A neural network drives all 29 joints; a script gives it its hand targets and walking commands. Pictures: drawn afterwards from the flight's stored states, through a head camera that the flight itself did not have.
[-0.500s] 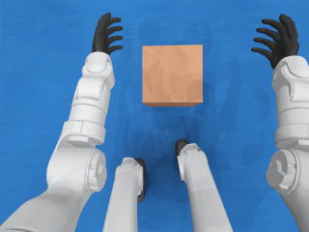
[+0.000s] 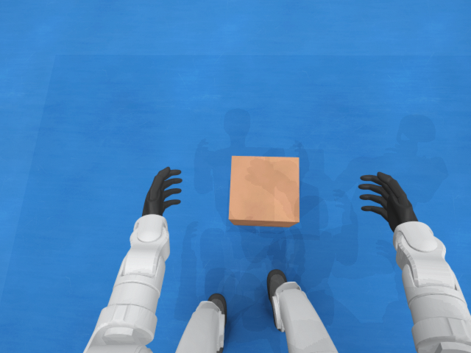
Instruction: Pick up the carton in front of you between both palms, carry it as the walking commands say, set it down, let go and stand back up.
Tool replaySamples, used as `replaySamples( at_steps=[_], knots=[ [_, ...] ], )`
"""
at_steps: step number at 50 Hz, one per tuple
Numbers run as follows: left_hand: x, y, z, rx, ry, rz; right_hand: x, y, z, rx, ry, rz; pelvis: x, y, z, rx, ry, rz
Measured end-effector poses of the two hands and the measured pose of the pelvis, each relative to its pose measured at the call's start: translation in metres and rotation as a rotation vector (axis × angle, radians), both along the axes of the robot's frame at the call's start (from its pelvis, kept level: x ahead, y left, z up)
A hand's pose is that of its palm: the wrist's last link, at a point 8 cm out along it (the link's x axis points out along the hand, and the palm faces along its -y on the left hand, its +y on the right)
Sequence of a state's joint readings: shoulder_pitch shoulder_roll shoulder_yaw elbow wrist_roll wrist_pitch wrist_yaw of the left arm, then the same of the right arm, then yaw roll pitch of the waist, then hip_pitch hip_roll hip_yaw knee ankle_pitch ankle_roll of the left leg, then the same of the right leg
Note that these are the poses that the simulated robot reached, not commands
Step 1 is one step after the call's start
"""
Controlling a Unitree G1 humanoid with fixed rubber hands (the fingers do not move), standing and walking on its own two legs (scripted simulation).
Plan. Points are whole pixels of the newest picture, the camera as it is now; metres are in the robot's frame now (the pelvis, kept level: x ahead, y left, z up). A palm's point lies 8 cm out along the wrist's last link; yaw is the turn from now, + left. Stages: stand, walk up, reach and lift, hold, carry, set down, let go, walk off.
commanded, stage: let go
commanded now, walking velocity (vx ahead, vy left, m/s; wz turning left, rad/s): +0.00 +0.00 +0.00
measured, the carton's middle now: (263, 194) +0.45 -0.07 -0.59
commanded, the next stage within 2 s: stand in 0.94 s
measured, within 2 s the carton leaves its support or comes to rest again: neither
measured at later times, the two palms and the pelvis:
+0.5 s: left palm (53, 313) +0.22 +0.26 -0.02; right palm (404, 308) +0.19 -0.20 -0.02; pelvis +0.04 +0.04 +0.06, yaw -2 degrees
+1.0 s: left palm (45, 313) +0.22 +0.28 -0.03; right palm (425, 299) +0.19 -0.23 -0.02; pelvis +0.06 +0.04 +0.05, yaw -2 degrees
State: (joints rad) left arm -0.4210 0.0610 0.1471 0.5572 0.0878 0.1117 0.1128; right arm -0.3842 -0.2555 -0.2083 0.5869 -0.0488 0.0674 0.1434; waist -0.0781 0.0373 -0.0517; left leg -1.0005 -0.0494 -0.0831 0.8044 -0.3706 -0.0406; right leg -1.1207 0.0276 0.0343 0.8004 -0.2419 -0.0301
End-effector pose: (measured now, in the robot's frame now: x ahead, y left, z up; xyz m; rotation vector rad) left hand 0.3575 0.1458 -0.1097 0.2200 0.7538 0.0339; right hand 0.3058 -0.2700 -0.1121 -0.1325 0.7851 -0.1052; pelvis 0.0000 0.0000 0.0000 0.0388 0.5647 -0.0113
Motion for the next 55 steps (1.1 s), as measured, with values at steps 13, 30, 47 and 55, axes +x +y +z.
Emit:
replaySamples(
  at_steps=[13,30,47,55],
  knots=[
    [-0.076,0.055,0.058,-0.018,0.004,-0.006,-0.083,0.035,0.067,-0.002,0.004,-0.002,0.023,0.012,0.04,-0.03,-0.255,-0.022],
    [-0.144,0.124,0.095,-0.017,0.047,0.01,-0.105,0.075,0.099,-0.014,0.015,0.016,0.048,0.044,0.056,-0.072,-0.558,-0.018],
    [-0.131,0.12,0.091,0.015,0.035,0.03,-0.098,0.053,0.102,-0.104,0.026,-0.031,0.061,0.038,0.053,-0.072,-0.543,-0.018],
    [-0.154,0.154,0.08,0.163,0.131,0.055,-0.131,0.018,0.076,-0.18,0.137,-0.042,0.053,0.032,0.049,-0.059,-0.538,-0.004]
  ],
)
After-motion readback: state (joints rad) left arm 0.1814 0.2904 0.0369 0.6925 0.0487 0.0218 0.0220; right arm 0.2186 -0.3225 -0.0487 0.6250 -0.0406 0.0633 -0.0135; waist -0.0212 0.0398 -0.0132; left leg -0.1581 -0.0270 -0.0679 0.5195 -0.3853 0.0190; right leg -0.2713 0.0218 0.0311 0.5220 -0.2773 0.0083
